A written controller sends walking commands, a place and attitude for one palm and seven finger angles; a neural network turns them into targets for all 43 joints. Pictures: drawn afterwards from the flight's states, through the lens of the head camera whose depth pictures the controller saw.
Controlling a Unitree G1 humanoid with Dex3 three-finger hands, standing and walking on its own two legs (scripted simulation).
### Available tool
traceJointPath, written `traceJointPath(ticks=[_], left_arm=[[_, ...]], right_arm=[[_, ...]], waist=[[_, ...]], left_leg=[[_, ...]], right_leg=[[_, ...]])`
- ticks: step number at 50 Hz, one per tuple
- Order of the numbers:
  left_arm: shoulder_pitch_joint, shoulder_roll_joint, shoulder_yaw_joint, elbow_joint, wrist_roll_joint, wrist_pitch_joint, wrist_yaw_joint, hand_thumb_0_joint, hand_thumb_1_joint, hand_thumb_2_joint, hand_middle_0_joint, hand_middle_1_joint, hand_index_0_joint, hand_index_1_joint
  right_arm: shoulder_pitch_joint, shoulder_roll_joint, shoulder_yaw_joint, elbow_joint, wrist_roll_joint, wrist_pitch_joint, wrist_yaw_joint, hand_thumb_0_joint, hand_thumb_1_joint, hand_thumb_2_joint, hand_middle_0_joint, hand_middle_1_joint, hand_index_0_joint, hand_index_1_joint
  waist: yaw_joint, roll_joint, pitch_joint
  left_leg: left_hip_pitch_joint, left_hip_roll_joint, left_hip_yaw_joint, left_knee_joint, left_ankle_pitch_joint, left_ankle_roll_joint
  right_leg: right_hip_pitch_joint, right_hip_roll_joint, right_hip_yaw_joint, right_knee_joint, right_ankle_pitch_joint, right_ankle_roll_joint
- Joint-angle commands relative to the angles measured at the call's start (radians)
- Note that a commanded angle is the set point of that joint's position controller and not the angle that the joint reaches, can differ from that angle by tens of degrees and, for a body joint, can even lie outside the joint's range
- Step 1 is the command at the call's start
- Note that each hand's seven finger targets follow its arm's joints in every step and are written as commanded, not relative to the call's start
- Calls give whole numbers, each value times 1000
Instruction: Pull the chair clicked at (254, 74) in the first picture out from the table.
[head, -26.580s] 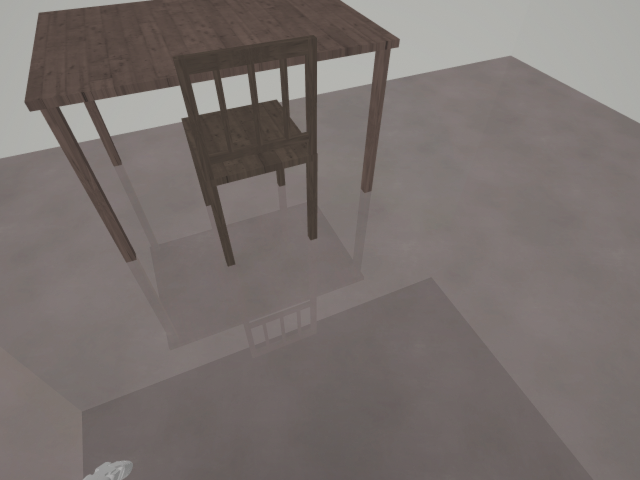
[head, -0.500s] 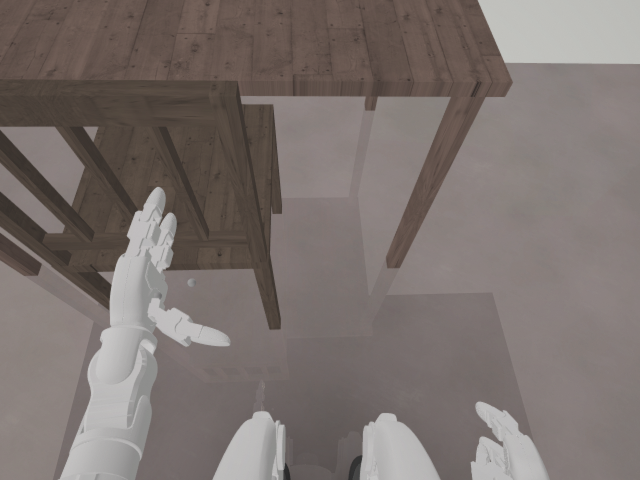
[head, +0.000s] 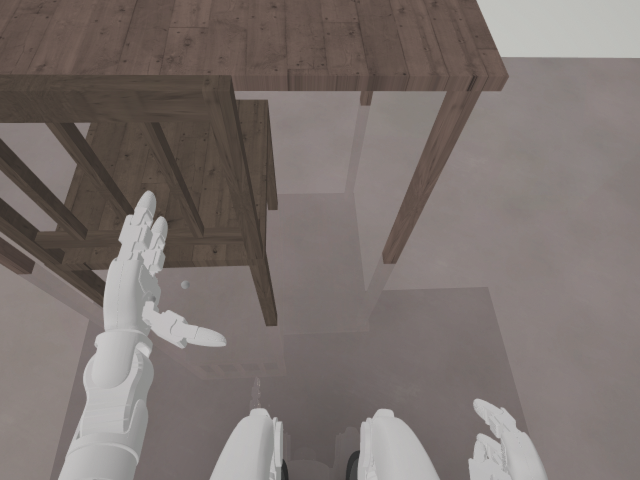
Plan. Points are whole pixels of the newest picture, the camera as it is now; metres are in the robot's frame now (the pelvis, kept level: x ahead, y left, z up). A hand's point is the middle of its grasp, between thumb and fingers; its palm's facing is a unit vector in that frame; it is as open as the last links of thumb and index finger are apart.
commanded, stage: aim the fingers beside a spindle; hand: left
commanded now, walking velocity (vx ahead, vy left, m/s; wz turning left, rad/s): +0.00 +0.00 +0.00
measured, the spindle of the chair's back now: (106, 187) +0.49 +0.31 +0.00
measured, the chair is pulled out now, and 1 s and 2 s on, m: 0.00 0.00 -0.02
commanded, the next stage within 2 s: push the fingers through the gap in 0.56 s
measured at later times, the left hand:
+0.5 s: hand (176, 276) +0.35 +0.18 +0.02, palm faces +0.07 -1.00 -0.04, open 16.9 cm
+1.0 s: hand (189, 262) +0.37 +0.17 +0.02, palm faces +0.04 -1.00 -0.02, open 16.9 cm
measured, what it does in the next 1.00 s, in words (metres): stands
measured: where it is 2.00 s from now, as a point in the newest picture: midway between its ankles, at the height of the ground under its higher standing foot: outside the picture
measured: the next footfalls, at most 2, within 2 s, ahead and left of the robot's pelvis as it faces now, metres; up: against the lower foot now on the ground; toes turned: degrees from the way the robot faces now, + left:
none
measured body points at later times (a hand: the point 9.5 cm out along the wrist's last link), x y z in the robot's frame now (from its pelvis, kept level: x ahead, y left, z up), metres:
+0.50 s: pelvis +0.00 +0.00 +0.00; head +0.11 +0.01 +0.44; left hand +0.34 +0.24 +0.03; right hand +0.15 -0.25 -0.11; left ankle +0.02 +0.09 -0.62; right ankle +0.03 -0.11 -0.62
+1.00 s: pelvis +0.00 +0.00 +0.00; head +0.12 +0.02 +0.43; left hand +0.36 +0.23 +0.03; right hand +0.14 -0.25 -0.11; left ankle +0.02 +0.09 -0.62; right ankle +0.03 -0.11 -0.62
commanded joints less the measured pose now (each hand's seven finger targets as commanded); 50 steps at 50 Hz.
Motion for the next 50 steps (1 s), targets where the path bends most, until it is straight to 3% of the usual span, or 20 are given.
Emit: traceJointPath(ticks=[1,6,10,12,15,16,22,24,26,27,28,32,33,36,39,41,43,45,47,50], left_arm=[[-172,144,52,-265,-19,-107,-11,0,-500,300,-60,-80,-60,-80],[-211,64,-27,-81,-19,-61,-65,0,-500,300,-60,-80,-60,-80],[-229,117,26,-135,-28,-69,-72,0,-500,300,-60,-80,-60,-80],[-274,161,55,-239,-27,-92,-52,0,-500,300,-60,-80,-60,-80],[-226,194,90,-322,-23,-116,-12,0,-500,300,-60,-80,-60,-80],[-200,223,117,-297,-17,-111,2,0,-500,300,-60,-80,-60,-80],[-181,101,25,-62,-7,-43,-27,0,-500,300,-60,-80,-60,-80],[-173,104,33,-45,-22,-35,-51,0,-500,300,-60,-80,-60,-80],[-230,88,0,-102,-28,-50,-70,0,-500,300,-60,-80,-60,-80],[-227,111,18,-155,-30,-65,-71,0,-500,300,-60,-80,-60,-80],[-244,102,-3,-213,-32,-78,-70,0,-500,300,-60,-80,-60,-80],[-221,175,57,-342,-28,-117,-24,0,-500,300,-60,-80,-60,-80],[-174,175,72,-315,-25,-113,-12,0,-500,300,-60,-80,-60,-80],[-206,150,60,-183,-1,-89,12,0,-500,300,-60,-80,-60,-80],[-261,116,32,-74,8,-58,3,0,-500,300,-60,-80,-60,-80],[-306,136,47,-70,3,-51,-12,0,-500,300,-60,-80,-60,-80],[-339,137,35,-140,-4,-61,-27,0,-500,300,-60,-80,-60,-80],[-371,152,41,-170,-14,-70,-35,0,-500,300,-60,-80,-60,-80],[-377,174,57,-181,-13,-82,-32,0,-500,300,-60,-80,-60,-80],[-365,169,73,-107,-12,-80,-17,0,-500,300,-60,-80,-60,-80]], right_arm=[[19,-140,-57,-111,-2,-50,-16,0,-900,-900,200,300,200,300],[28,-159,-55,-82,7,-55,-23,0,-900,-900,200,300,200,300],[22,-162,-60,-100,8,-59,-26,0,-900,-900,200,300,200,300],[20,-157,-61,-107,2,-64,-25,0,-900,-900,200,300,200,300],[17,-145,-60,-111,-4,-66,-21,0,-900,-900,200,300,200,300],[24,-149,-60,-108,-6,-62,-21,0,-900,-900,200,300,200,300],[27,-152,-52,-92,4,-45,-15,0,-900,-900,200,300,200,300],[26,-160,-54,-98,10,-45,-17,0,-900,-900,200,300,200,300],[25,-162,-57,-107,10,-52,-21,0,-900,-900,200,300,200,300],[25,-160,-60,-110,9,-55,-21,0,-900,-900,200,300,200,300],[24,-156,-61,-113,7,-59,-21,0,-900,-900,200,300,200,300],[29,-149,-62,-106,-4,-67,-21,0,-900,-900,200,300,200,300],[26,-144,-62,-103,-4,-66,-19,0,-900,-900,200,300,200,300],[26,-146,-56,-82,-7,-57,-17,0,-900,-900,200,300,200,300],[27,-152,-54,-80,-1,-47,-17,0,-900,-900,200,300,200,300],[29,-159,-55,-87,3,-46,-22,0,-900,-900,200,300,200,300],[32,-158,-57,-93,3,-50,-24,0,-900,-900,200,300,200,300],[39,-158,-57,-85,2,-53,-26,0,-900,-900,200,300,200,300],[45,-159,-58,-80,0,-54,-26,0,-900,-900,200,300,200,300],[47,-154,-56,-65,-2,-52,-23,0,-900,-900,200,300,200,300]], waist=[[-4,31,-412],[-50,-30,-264],[-6,17,-368],[11,91,-442],[29,112,-493],[25,69,-481],[-28,-24,-286],[-16,-36,-293],[-27,-15,-337],[-5,30,-386],[-10,52,-423],[11,83,-495],[16,60,-461],[-14,19,-340],[-33,-20,-281],[-30,-3,-312],[-14,63,-407],[-17,65,-453],[-15,75,-474],[-20,34,-419]], left_leg=[[265,-17,-82,-186,354,-29],[182,-21,-93,-180,209,-24],[210,-26,-87,-176,252,-27],[283,-21,-93,-179,319,-33],[338,-18,-91,-185,408,-39],[319,-14,-98,-186,419,-37],[169,-23,-81,-183,244,-26],[153,-27,-80,-181,219,-25],[194,-24,-87,-175,247,-23],[231,-23,-85,-179,287,-27],[275,-20,-88,-179,320,-29],[353,-14,-97,-183,427,-36],[331,-14,-95,-187,423,-36],[226,-16,-96,-180,319,-31],[175,-23,-91,-183,224,-29],[186,-24,-88,-186,215,-28],[264,-23,-89,-189,286,-33],[310,-16,-93,-184,345,-36],[336,-11,-104,-183,387,-40],[268,-15,-91,-178,352,-35]], right_leg=[[275,32,57,-143,279,-4],[176,33,46,-164,159,-2],[217,26,55,-145,191,-7],[219,25,54,-128,227,-11],[260,26,56,-126,288,-11],[267,31,51,-121,299,-10],[217,32,49,-157,202,1],[228,32,56,-161,179,-2],[215,30,51,-151,199,-5],[230,28,54,-145,226,-8],[232,27,53,-141,245,-7],[253,29,51,-130,301,-8],[265,30,50,-132,306,-7],[208,32,45,-133,233,-4],[188,31,46,-150,168,-1],[197,30,52,-156,159,-4],[221,28,54,-149,211,-9],[232,29,53,-147,255,-8],[220,32,48,-136,270,-8],[239,31,52,-143,266,-2]])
